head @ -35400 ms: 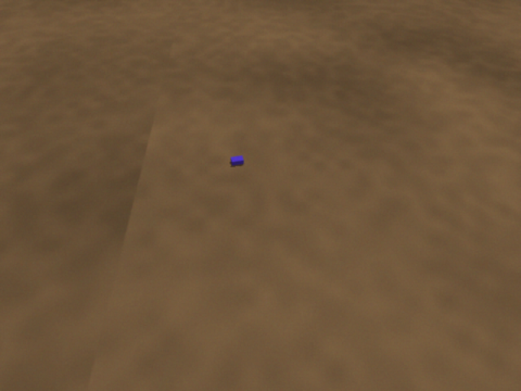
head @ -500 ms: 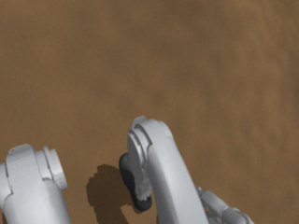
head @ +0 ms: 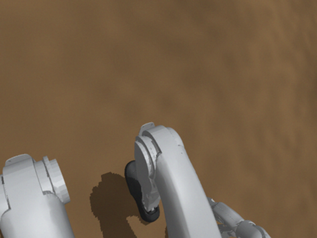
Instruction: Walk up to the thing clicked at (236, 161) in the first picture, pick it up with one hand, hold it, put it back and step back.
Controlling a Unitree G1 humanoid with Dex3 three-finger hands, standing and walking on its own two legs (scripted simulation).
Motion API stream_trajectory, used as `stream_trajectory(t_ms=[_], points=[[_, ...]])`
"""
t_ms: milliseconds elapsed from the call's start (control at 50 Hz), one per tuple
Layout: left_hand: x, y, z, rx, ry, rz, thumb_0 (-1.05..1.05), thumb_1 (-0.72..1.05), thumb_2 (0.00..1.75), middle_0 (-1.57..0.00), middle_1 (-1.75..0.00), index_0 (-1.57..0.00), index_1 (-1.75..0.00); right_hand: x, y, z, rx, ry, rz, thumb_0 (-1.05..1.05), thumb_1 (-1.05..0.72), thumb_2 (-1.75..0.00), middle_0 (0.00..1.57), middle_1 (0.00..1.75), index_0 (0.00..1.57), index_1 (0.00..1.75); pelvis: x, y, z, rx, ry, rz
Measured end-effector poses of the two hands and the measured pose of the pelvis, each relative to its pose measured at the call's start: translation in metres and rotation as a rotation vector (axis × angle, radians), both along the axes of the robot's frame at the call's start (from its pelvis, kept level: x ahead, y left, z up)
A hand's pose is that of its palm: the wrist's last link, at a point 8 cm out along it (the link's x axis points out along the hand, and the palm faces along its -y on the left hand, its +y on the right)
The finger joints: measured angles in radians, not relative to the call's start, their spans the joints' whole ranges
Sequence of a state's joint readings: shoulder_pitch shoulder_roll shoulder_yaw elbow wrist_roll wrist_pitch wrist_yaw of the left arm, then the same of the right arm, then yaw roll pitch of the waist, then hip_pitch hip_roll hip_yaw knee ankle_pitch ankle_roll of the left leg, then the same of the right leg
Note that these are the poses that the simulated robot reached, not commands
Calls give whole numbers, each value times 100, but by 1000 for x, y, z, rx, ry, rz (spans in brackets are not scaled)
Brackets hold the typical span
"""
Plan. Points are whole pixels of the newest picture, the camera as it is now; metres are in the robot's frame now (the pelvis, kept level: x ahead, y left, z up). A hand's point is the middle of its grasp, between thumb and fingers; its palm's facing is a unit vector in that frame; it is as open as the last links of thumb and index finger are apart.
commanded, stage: withdraw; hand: left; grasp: from above
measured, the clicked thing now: out of the picture +0.40 +0.35 -0.28
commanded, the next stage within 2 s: home in 0.90 s
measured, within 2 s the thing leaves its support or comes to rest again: neither
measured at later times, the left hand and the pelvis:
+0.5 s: hand out of the picture +0.39 +0.36 -0.08, palm faces -0.42 -0.11 -0.90, open 12.5 cm; pelvis -0.01 -0.01 +0.05, yaw +6 degrees
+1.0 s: hand out of the picture +0.41 +0.35 -0.15, palm faces -0.36 -0.09 -0.93, open 12.7 cm; pelvis -0.01 -0.01 +0.02, yaw +5 degrees
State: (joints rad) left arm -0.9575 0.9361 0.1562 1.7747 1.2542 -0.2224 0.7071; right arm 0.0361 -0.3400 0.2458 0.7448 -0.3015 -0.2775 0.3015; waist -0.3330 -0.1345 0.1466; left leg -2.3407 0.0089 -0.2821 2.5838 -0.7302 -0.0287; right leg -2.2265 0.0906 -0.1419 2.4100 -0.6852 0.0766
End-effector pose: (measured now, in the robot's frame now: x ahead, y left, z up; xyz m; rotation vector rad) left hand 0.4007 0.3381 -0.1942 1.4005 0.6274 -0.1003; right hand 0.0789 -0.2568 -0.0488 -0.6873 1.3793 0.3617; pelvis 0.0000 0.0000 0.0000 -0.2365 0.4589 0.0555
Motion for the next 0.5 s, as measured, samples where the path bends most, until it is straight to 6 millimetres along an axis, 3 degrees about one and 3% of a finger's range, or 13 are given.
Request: stream_trajectory(t_ms=[100,160,260,380,500], points=[[3,6,3,-3,-16,8,0,-18,72,-38,-74,-37,-73,-1,1,0,1,12,-8,0,-90,-90,20,30,20,30,2,0,0,-2,6,3],[9,11,16,8,-60,-17,0,-19,73,-37,-74,-36,-73,2,2,-2,10,12,-19,0,-90,-90,20,30,20,30,4,0,2,-2,16,6],[16,21,63,49,-151,-47,0,-21,74,-35,-74,-35,-73,16,3,-8,40,-31,-80,0,-90,-90,20,30,20,30,7,0,7,4,55,17],[7,29,129,114,-124,-20,0,-22,76,-34,-74,-34,-73,42,6,-13,109,-117,-168,0,-90,-90,20,30,20,30,4,-1,26,32,99,38],[-6,24,168,92,-5,-3,0,-24,79,-32,-76,-32,-76,54,6,-1,137,-176,-205,0,-91,-90,20,30,20,30,-6,-6,49,69,101,60]])
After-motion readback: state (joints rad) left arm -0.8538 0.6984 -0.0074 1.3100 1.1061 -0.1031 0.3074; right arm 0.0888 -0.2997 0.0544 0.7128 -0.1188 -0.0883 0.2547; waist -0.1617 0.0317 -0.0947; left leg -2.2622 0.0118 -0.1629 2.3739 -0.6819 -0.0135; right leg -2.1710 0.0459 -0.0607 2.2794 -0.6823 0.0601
